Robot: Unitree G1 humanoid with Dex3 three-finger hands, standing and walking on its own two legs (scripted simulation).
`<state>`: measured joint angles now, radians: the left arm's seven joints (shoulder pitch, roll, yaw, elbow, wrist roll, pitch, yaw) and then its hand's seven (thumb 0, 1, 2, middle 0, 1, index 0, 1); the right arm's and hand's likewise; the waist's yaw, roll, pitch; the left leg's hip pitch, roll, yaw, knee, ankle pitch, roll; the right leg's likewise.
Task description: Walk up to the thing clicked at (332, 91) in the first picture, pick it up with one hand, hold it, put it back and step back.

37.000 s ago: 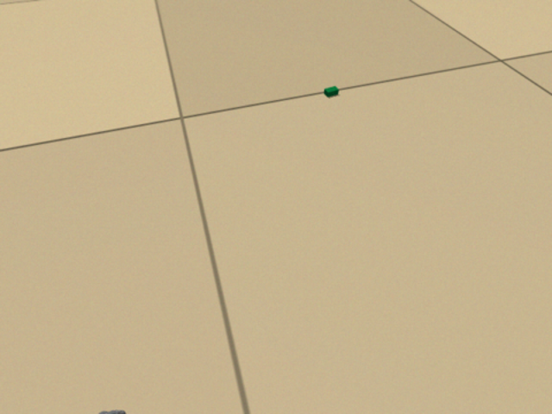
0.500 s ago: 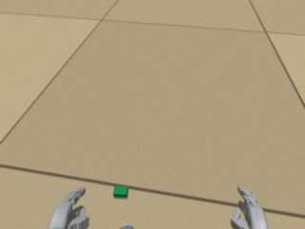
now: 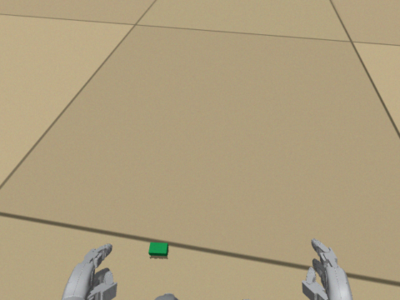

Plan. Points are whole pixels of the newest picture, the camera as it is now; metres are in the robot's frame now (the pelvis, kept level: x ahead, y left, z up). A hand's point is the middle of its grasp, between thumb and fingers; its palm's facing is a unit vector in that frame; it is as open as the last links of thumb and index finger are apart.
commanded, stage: home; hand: left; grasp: from above
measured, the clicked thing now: (158, 249) +0.46 +0.21 -0.69
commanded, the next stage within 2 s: stand in 0.76 s
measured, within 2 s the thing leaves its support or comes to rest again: neither
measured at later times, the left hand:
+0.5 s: hand (116, 282) +0.17 +0.18 -0.04, palm faces +0.04 -0.98 -0.20, open 7.4 cm
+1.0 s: hand (102, 296) +0.16 +0.21 -0.08, palm faces +0.00 -0.95 -0.32, open 7.4 cm
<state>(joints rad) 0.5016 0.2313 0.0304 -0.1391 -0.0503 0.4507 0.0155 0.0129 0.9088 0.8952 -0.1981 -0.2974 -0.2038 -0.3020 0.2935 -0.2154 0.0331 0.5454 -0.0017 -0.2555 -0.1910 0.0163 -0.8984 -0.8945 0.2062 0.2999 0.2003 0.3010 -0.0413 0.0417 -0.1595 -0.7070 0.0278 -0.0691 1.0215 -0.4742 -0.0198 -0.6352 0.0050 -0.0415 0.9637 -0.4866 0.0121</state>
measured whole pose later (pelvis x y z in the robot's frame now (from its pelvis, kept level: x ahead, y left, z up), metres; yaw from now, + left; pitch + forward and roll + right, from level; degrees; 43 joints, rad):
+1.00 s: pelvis -0.01 +0.00 +0.02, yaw +0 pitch +2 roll +0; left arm 0.25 0.28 0.01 0.39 0.05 0.14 0.03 0.01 0.91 0.90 -0.20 -0.30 -0.21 -0.30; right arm 0.19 -0.27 0.01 0.76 -0.09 -0.08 -0.05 0.01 -0.90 -0.89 0.21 0.30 0.20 0.30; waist 0.01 -0.01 0.00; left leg -0.52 -0.01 -0.03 0.90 -0.41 0.00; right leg -0.48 -0.03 -0.01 0.90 -0.45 0.02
